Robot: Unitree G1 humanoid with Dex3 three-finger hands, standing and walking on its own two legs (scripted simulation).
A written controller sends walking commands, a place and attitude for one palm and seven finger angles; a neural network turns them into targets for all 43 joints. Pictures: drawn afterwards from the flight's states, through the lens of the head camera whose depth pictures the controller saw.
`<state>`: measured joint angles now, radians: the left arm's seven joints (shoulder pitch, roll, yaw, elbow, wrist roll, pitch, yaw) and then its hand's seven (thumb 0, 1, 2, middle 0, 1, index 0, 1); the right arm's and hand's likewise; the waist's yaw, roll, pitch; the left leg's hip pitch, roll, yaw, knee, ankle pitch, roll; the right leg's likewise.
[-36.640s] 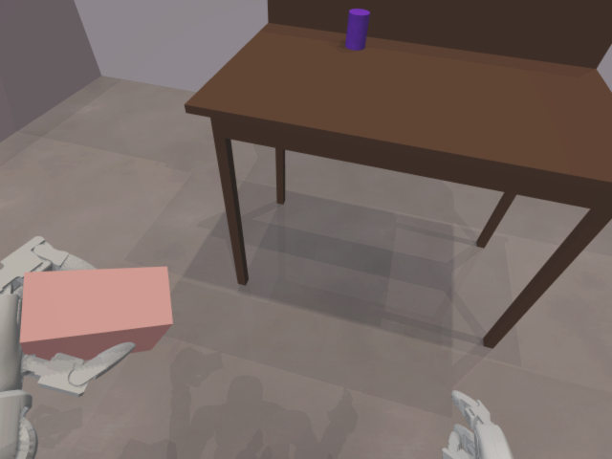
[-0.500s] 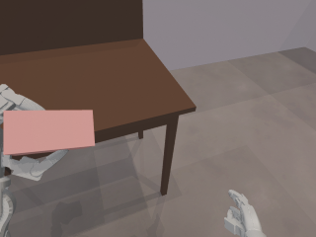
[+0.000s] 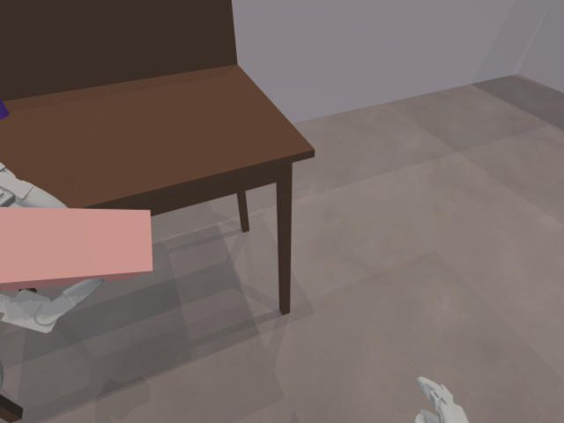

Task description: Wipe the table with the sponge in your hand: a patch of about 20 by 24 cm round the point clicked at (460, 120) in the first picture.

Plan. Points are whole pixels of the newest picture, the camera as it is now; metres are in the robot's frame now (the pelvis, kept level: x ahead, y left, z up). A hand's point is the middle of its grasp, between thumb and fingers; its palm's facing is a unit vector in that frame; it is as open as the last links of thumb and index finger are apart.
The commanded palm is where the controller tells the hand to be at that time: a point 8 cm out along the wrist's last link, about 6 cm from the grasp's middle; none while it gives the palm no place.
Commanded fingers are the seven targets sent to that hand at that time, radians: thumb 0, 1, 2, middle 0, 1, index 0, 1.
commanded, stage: stop stepping back and stand still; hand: left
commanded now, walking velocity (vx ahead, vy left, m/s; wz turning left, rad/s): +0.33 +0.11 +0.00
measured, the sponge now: (96, 250) +0.23 +0.19 +0.22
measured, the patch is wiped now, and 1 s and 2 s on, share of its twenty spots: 1.00 1.00 1.00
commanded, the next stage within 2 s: stand and wait in 0.72 s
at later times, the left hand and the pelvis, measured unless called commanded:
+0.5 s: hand out of the picture +0.09 +0.19 +0.25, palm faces +0.55 -0.74 -0.39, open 9.8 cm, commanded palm +0.03 +0.24 +0.24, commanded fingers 0.00 0.10 1.30 -1.20 -1.60 -1.20 -1.60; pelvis -0.10 -0.06 +0.00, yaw +5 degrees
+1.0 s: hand (55, 367) +0.11 +0.17 +0.23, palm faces +0.54 -0.76 -0.37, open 9.8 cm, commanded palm +0.04 +0.21 +0.24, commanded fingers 0.00 0.10 1.30 -1.20 -1.60 -1.20 -1.60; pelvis -0.09 -0.08 -0.01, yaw +4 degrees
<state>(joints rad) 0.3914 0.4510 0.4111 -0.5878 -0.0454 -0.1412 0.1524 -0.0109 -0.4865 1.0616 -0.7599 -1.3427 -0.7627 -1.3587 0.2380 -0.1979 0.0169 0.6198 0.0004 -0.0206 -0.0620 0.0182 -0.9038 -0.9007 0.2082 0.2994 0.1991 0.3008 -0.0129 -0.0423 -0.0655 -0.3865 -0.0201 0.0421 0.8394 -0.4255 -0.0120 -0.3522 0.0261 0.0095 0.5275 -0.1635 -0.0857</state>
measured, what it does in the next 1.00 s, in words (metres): walks backwards: left foot, then right foot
